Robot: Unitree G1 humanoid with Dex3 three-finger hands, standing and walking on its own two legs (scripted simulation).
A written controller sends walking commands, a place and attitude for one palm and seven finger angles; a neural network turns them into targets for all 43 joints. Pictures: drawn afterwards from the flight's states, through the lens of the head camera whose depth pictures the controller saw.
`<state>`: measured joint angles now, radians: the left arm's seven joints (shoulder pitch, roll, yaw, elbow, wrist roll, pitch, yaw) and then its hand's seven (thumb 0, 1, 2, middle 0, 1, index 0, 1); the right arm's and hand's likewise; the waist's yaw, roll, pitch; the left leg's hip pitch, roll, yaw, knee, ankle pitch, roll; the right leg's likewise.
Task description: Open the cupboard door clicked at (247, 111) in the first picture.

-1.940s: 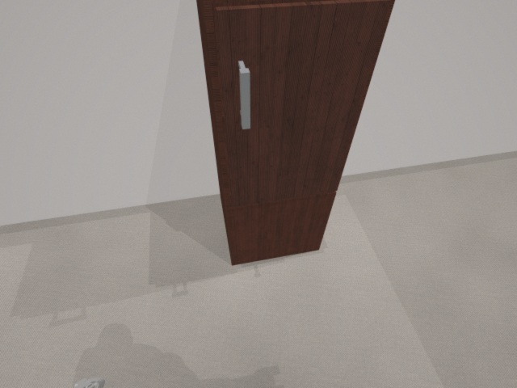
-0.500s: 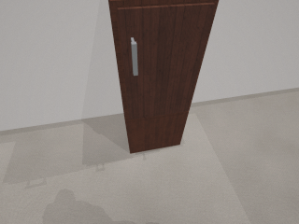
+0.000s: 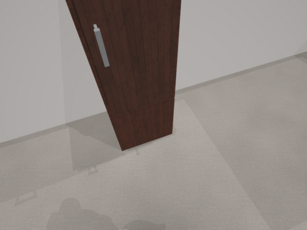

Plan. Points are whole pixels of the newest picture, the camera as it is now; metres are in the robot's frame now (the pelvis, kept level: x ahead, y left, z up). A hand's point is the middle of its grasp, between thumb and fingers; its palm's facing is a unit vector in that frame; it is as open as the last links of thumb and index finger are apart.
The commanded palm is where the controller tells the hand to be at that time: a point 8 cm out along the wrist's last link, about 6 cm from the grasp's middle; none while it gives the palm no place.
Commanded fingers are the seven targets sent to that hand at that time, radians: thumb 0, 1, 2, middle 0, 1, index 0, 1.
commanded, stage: walk to a spot facing it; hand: left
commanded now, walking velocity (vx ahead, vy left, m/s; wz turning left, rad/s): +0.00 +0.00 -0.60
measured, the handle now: (101, 46) +0.68 +0.25 +0.11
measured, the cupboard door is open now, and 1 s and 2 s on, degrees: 0 0 0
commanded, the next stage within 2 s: none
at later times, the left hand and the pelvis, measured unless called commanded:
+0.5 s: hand out of the picture +0.09 +0.24 -0.15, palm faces -0.17 -0.96 -0.23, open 7.4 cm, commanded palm none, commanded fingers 0.00 0.90 0.90 -0.20 -0.30 -0.20 -0.30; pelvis +0.00 +0.05 +0.02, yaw -15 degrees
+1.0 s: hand (120, 206) +0.20 +0.13 -0.14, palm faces -0.60 -0.77 -0.21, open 7.4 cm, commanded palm none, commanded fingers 0.00 0.90 0.90 -0.20 -0.30 -0.20 -0.30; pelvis -0.02 +0.05 +0.01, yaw -36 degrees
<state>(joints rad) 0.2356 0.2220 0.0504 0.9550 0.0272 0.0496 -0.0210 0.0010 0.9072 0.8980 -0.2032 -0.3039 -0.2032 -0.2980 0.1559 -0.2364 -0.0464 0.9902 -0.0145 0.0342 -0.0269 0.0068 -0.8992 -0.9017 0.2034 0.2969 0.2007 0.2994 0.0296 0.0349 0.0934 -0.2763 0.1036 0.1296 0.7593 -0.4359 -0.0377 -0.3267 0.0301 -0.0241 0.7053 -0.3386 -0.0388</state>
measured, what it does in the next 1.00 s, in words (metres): steps on the spot, turning right: left foot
